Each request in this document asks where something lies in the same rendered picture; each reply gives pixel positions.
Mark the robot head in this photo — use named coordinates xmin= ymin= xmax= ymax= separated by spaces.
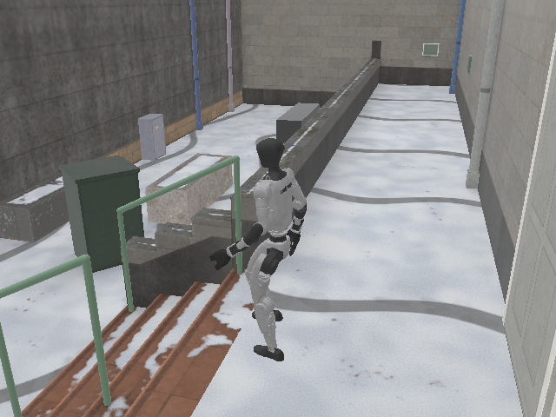
xmin=256 ymin=138 xmax=287 ymax=181

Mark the right robot hand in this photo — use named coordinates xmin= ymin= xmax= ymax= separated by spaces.
xmin=286 ymin=230 xmax=301 ymax=256

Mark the robot right upper arm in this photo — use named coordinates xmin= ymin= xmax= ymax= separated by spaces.
xmin=282 ymin=168 xmax=307 ymax=210

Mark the robot right forearm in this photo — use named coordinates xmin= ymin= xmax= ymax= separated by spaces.
xmin=290 ymin=204 xmax=307 ymax=234

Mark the left robot hand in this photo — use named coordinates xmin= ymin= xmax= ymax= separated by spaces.
xmin=209 ymin=249 xmax=231 ymax=270

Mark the robot left foot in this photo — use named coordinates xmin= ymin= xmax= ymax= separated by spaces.
xmin=254 ymin=345 xmax=284 ymax=361

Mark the robot left forearm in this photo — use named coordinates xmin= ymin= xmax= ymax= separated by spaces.
xmin=226 ymin=223 xmax=263 ymax=258

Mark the robot left upper arm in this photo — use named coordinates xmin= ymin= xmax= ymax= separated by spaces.
xmin=253 ymin=182 xmax=272 ymax=235

